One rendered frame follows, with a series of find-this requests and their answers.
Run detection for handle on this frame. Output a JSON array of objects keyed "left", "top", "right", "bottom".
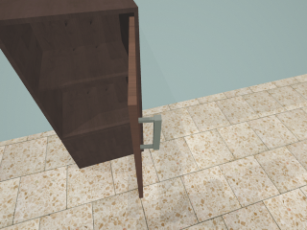
[{"left": 138, "top": 114, "right": 162, "bottom": 150}]

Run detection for cupboard door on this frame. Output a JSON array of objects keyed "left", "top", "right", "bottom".
[{"left": 128, "top": 16, "right": 144, "bottom": 198}]

